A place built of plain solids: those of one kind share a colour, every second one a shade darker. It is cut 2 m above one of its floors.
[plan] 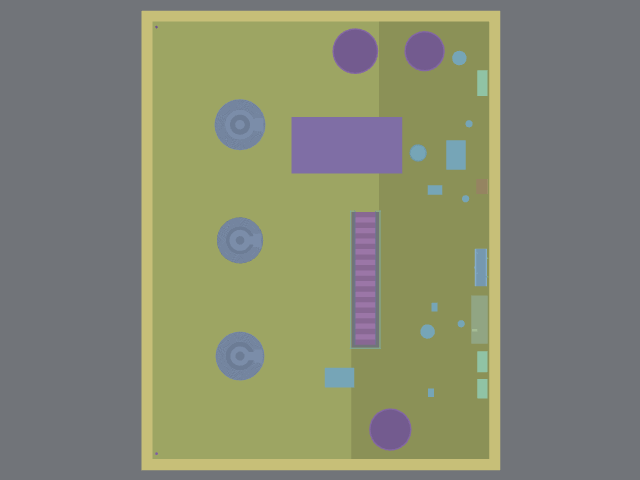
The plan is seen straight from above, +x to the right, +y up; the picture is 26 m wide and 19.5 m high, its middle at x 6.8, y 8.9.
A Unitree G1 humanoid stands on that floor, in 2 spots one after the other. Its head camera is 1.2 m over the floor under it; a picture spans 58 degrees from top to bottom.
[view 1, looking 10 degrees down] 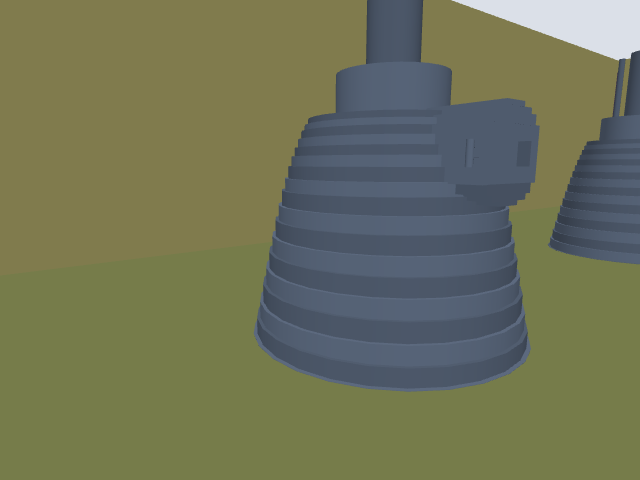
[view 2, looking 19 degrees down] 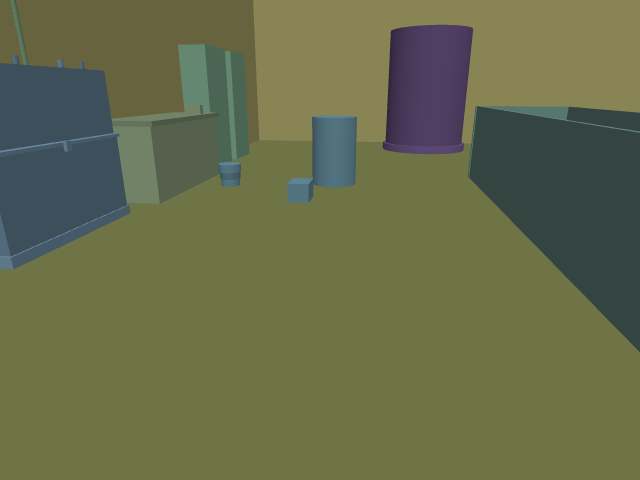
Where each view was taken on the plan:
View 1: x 5.75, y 1.90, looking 143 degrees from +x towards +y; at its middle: still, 2.52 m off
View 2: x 10.54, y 11.05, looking -82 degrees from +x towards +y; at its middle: upper_floor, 3.69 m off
